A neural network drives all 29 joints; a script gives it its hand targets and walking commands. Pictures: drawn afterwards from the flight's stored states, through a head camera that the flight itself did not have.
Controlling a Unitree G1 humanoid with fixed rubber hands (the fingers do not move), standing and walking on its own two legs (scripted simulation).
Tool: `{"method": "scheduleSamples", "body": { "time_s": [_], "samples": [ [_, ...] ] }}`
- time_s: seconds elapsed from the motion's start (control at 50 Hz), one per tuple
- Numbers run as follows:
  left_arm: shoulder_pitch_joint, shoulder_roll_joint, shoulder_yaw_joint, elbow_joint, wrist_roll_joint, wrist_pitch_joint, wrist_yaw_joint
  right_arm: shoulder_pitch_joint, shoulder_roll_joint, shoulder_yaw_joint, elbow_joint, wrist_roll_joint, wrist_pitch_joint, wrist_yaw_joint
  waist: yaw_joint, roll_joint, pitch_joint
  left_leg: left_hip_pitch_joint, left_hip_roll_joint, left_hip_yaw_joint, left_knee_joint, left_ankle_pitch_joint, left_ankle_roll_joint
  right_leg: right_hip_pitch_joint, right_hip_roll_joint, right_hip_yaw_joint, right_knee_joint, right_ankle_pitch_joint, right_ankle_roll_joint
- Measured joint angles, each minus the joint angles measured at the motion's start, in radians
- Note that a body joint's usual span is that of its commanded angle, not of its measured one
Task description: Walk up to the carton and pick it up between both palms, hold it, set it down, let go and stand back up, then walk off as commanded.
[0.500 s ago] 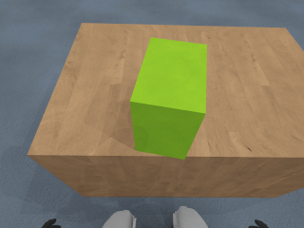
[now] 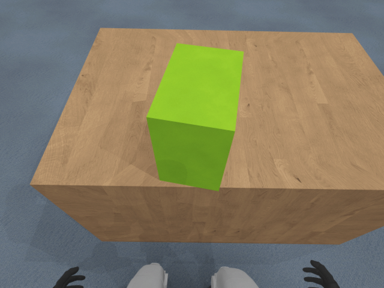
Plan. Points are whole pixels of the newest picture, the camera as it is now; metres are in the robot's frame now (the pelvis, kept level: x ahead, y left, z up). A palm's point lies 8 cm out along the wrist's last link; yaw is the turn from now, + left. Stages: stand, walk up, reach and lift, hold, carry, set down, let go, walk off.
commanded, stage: walk up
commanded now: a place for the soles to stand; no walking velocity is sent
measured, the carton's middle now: (198, 120) +0.49 +0.00 +0.02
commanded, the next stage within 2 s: stand in 0.72 s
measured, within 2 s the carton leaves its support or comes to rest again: neither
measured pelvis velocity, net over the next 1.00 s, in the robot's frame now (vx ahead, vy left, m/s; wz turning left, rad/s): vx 0.01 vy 0.00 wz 0.05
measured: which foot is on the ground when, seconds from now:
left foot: down 0.00-1.00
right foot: down 0.00-1.00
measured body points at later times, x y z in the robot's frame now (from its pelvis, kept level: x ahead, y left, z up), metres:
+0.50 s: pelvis -0.02 +0.00 +0.00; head -0.01 +0.01 +0.45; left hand +0.05 +0.30 -0.13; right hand +0.04 -0.30 -0.13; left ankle +0.05 +0.15 -0.71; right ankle +0.04 -0.10 -0.71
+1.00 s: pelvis +0.01 +0.00 +0.01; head +0.03 +0.01 +0.46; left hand +0.09 +0.30 -0.12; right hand +0.12 -0.29 -0.11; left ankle +0.06 +0.15 -0.71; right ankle +0.04 -0.10 -0.71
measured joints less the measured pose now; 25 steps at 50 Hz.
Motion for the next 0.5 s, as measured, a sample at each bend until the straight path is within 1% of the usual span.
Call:
{"method": "scheduleSamples", "body": {
  "time_s": [0.02, 0.06, 0.08, 0.1, 0.12, 0.14, 0.16, 0.18, 0.2, 0.28, 0.34, 0.38, 0.42, 0.44, 0.46, 0.5],
  "samples": [
    [0.004, 0.000, 0.001, -0.004, 0.002, -0.003, -0.002, 0.000, 0.003, 0.002, 0.001, -0.001, 0.004, 0.000, -0.001, -0.004, -0.007, -0.008, -0.006, -0.005, 0.008, -0.022, 0.012, -0.005, -0.003, -0.004, 0.002, 0.002, -0.005],
    [0.011, -0.001, 0.002, -0.010, 0.007, -0.008, -0.004, 0.005, 0.004, 0.000, 0.001, -0.007, 0.008, 0.004, 0.003, -0.015, -0.017, -0.017, -0.022, -0.009, 0.035, -0.117, 0.032, -0.015, -0.012, -0.005, 0.010, 0.002, -0.011],
    [0.014, -0.003, 0.003, -0.013, 0.009, -0.008, -0.004, 0.008, 0.002, -0.004, 0.001, -0.012, 0.008, 0.007, 0.006, -0.018, -0.018, -0.021, -0.028, -0.011, 0.041, -0.138, 0.040, -0.020, -0.016, -0.005, 0.014, 0.002, -0.011],
    [0.016, -0.003, 0.003, -0.017, 0.012, -0.007, -0.005, 0.012, -0.001, -0.007, 0.000, -0.014, 0.006, 0.009, 0.008, -0.021, -0.016, -0.019, -0.031, -0.009, 0.034, -0.123, 0.043, -0.022, -0.019, -0.003, 0.018, 0.004, -0.009],
    [0.019, -0.002, 0.003, -0.020, 0.013, -0.006, -0.005, 0.017, -0.002, -0.010, 0.000, -0.015, 0.002, 0.011, 0.009, -0.027, -0.014, -0.013, -0.033, -0.006, 0.014, -0.070, 0.038, -0.024, -0.022, 0.000, 0.022, 0.005, -0.006],
    [0.023, -0.002, 0.004, -0.023, 0.012, -0.003, -0.004, 0.025, -0.002, -0.012, 0.000, -0.016, -0.003, 0.012, 0.010, -0.033, -0.013, -0.005, -0.036, -0.003, -0.011, 0.002, 0.028, -0.026, -0.026, 0.004, 0.027, 0.005, -0.003],
    [0.027, -0.001, 0.006, -0.023, 0.009, 0.001, -0.005, 0.035, -0.002, -0.015, 0.002, -0.018, -0.007, 0.013, 0.010, -0.038, -0.016, 0.001, -0.037, -0.001, -0.030, 0.052, 0.008, -0.028, -0.029, 0.007, 0.030, 0.006, 0.001],
    [0.029, -0.001, 0.009, -0.021, 0.007, 0.007, -0.006, 0.046, 0.000, -0.017, 0.006, -0.022, -0.009, 0.013, 0.011, -0.042, -0.019, 0.005, -0.038, 0.001, -0.040, 0.062, -0.010, -0.028, -0.031, 0.010, 0.028, 0.008, 0.004],
    [0.031, 0.000, 0.013, -0.018, 0.006, 0.012, -0.008, 0.058, 0.002, -0.018, 0.010, -0.026, -0.008, 0.013, 0.011, -0.044, -0.025, 0.005, -0.036, 0.001, -0.045, 0.059, -0.016, -0.028, -0.029, 0.010, 0.022, 0.012, 0.004],
    [0.056, 0.004, 0.027, -0.004, 0.012, 0.004, -0.016, 0.094, 0.010, -0.013, 0.027, -0.031, 0.012, 0.020, 0.009, -0.028, -0.055, -0.008, -0.010, -0.014, -0.042, 0.039, -0.002, -0.018, -0.001, -0.007, -0.029, 0.052, -0.005],
    [0.071, 0.010, 0.033, 0.002, 0.017, 0.001, -0.018, 0.114, 0.017, -0.015, 0.032, -0.029, 0.014, 0.022, 0.004, -0.034, -0.068, -0.022, -0.019, -0.026, -0.024, -0.016, 0.022, -0.022, -0.005, -0.016, -0.035, 0.049, -0.013],
    [0.079, 0.009, 0.031, 0.000, 0.016, 0.003, -0.014, 0.126, 0.013, -0.020, 0.032, -0.028, 0.006, 0.027, 0.006, -0.036, -0.070, -0.023, -0.024, -0.021, -0.024, -0.016, 0.029, -0.028, -0.011, -0.011, -0.024, 0.044, -0.012],
    [0.083, 0.004, 0.029, -0.001, 0.016, 0.009, -0.013, 0.137, 0.007, -0.025, 0.033, -0.029, 0.000, 0.028, 0.004, -0.030, -0.069, -0.019, -0.027, -0.021, -0.034, 0.028, 0.022, -0.028, -0.014, -0.009, -0.018, 0.041, -0.005],
    [0.085, 0.001, 0.029, -0.001, 0.013, 0.011, -0.013, 0.141, 0.004, -0.026, 0.035, -0.030, -0.001, 0.027, 0.004, -0.027, -0.070, -0.014, -0.027, -0.021, -0.045, 0.058, 0.012, -0.026, -0.014, -0.007, -0.018, 0.041, -0.001],
    [0.087, 0.000, 0.029, -0.002, 0.011, 0.014, -0.015, 0.145, 0.003, -0.025, 0.038, -0.031, 0.000, 0.026, 0.004, -0.025, -0.073, -0.011, -0.027, -0.019, -0.050, 0.065, 0.002, -0.026, -0.014, -0.005, -0.020, 0.041, 0.001],
    [0.090, 0.000, 0.032, -0.002, 0.011, 0.019, -0.019, 0.151, 0.007, -0.024, 0.042, -0.036, 0.004, 0.024, 0.003, -0.022, -0.084, -0.011, -0.024, -0.017, -0.059, 0.059, -0.001, -0.026, -0.011, -0.003, -0.030, 0.037, 0.002]
  ]
}}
